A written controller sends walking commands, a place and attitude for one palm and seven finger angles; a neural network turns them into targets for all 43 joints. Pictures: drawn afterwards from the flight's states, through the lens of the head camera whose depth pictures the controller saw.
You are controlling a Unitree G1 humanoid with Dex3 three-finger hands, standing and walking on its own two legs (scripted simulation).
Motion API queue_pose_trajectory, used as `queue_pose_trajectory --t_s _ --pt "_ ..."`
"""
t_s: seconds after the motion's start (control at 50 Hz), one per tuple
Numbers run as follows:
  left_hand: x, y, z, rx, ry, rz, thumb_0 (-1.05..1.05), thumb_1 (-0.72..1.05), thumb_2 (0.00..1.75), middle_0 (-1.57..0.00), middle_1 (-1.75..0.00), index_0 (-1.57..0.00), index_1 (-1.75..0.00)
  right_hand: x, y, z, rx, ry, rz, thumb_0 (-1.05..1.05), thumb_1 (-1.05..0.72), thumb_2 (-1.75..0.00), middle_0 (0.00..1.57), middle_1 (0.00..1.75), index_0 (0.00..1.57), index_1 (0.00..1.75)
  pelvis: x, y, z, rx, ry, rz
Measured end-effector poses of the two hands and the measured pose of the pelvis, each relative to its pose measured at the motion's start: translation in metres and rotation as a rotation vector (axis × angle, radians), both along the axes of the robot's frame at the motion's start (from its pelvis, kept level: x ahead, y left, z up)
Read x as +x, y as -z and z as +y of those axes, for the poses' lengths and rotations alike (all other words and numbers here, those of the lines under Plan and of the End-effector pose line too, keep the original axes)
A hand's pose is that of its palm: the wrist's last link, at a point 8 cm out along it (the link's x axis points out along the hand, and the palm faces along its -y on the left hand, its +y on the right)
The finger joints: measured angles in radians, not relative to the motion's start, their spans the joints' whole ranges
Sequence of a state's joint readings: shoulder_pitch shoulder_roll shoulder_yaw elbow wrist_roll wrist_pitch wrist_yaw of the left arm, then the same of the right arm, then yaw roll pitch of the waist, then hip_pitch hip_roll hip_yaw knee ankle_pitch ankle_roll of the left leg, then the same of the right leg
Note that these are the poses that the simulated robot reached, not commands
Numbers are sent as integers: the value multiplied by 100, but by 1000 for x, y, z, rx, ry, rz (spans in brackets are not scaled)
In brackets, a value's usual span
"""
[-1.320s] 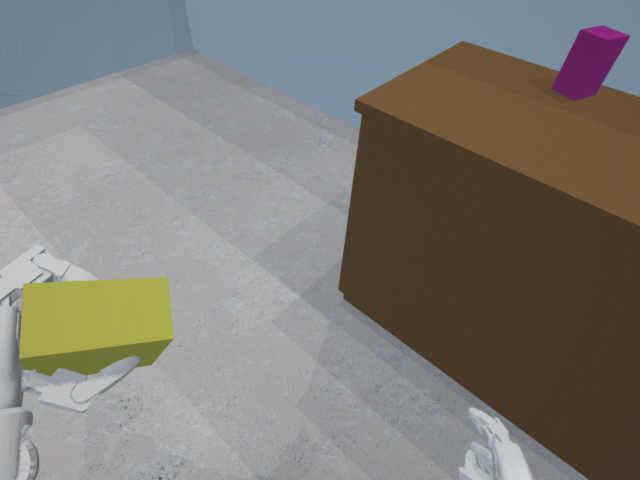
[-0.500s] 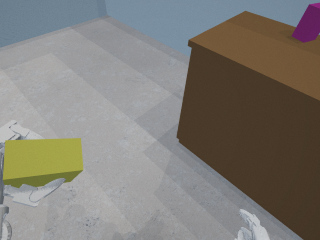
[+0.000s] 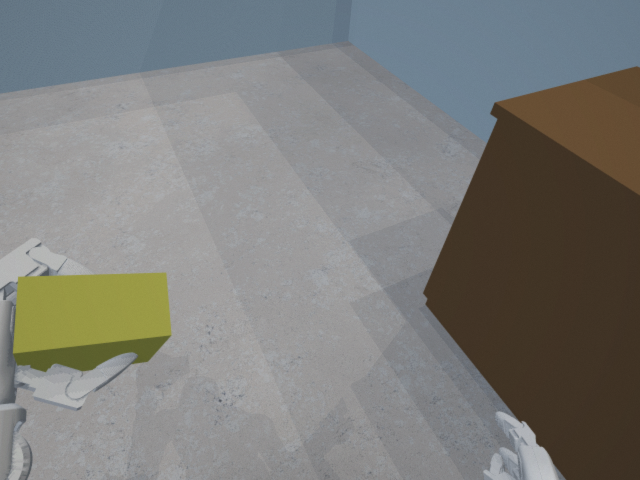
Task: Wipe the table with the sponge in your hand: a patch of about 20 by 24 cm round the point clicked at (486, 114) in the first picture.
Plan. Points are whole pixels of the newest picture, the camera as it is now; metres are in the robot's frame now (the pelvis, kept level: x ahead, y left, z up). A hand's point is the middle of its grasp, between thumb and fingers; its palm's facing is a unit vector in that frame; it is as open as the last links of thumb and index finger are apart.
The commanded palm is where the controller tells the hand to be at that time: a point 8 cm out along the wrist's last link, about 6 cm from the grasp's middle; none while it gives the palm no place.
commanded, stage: walk around to get in front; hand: left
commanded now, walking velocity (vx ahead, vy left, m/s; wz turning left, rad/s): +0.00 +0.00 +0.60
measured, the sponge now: (114, 324) +0.22 +0.21 +0.15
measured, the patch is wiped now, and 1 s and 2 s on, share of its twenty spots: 0.00 0.00 0.00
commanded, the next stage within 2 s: none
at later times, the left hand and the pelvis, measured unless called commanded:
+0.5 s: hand out of the picture +0.05 +0.24 +0.17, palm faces +0.60 -0.69 -0.42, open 9.9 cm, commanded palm -0.02 +0.27 +0.19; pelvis -0.09 -0.04 +0.01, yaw +16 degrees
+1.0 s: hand out of the picture -0.11 +0.25 +0.20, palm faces +0.78 -0.47 -0.41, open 9.9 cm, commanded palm -0.17 +0.27 +0.19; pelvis -0.15 -0.06 +0.01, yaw +32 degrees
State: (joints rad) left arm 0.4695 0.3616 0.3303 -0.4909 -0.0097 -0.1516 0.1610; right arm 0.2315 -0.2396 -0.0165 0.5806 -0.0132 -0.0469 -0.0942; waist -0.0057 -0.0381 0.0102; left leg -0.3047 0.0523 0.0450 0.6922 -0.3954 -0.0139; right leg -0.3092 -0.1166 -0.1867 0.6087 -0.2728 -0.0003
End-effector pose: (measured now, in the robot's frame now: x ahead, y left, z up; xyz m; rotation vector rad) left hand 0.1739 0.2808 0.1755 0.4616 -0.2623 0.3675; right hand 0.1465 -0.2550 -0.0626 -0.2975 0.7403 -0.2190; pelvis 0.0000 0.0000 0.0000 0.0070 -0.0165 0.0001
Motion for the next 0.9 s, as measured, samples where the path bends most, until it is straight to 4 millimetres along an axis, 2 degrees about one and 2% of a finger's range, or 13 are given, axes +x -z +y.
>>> queue_pose_trajectory --t_s 0.06,0.12,0.22,0.28,0.36,0.44,0.54,0.66,0.72,0.78,0.9 --pt "-20 1 15 -13 -26 -48 -1 -47 98 -78 -132 -78 -132 4 -2 14 -22 -39 -18 1 -90 -90 20 30 20 30 -13 6 10 17 -27 -13" --pt "-40 -7 22 20 -35 -52 -1 -47 98 -78 -132 -78 -132 2 -6 38 29 -96 -34 1 -90 -90 20 30 20 30 -24 1 11 -10 -63 -21" --pt "-80 -29 20 59 -57 -80 -1 -47 98 -78 -132 -78 -132 -7 -5 72 136 -198 -34 1 -90 -90 20 30 20 30 -42 -8 5 -53 -127 -20" --pt "-104 -30 18 67 -104 -47 -1 -47 98 -78 -132 -78 -132 -13 1 82 184 -238 -31 1 -90 -90 20 30 20 30 -52 -7 -1 -52 -151 -15" --pt "-133 -18 13 68 -200 34 -1 -47 98 -78 -132 -78 -132 -20 17 80 223 -288 -15 1 -90 -90 20 30 20 30 -67 -1 -18 -30 -182 -8" --pt "-158 -7 -3 29 -278 80 -1 -47 98 -78 -132 -78 -132 -29 31 65 211 -336 35 1 -90 -90 20 30 20 30 -86 2 -34 -12 -234 -23" --pt "-187 -11 -17 1 -300 79 -1 -47 98 -78 -132 -78 -132 -42 23 37 133 -343 86 1 -90 -90 20 30 20 30 -98 -10 -42 29 -301 -23" --pt "-225 -23 -4 57 -355 12 -1 -47 98 -78 -132 -78 -132 -42 6 22 24 -354 54 1 -90 -90 20 30 20 30 -115 -10 -44 21 -382 2" --pt "-251 -23 6 60 -396 -43 -1 -47 98 -78 -132 -78 -132 -41 1 27 -20 -387 20 1 -90 -90 20 30 20 30 -128 -3 -38 5 -413 12" --pt "-274 -18 11 55 -418 -74 -1 -47 98 -78 -132 -78 -132 -44 -2 42 -11 -415 -15 1 -90 -90 20 30 20 30 -142 3 -36 28 -427 -3" --pt "-313 -27 -1 68 -451 -64 -1 -47 98 -78 -132 -78 -132 -66 -3 84 118 -530 2 1 -90 -90 20 30 20 30 -153 -8 -45 -28 -508 -25"
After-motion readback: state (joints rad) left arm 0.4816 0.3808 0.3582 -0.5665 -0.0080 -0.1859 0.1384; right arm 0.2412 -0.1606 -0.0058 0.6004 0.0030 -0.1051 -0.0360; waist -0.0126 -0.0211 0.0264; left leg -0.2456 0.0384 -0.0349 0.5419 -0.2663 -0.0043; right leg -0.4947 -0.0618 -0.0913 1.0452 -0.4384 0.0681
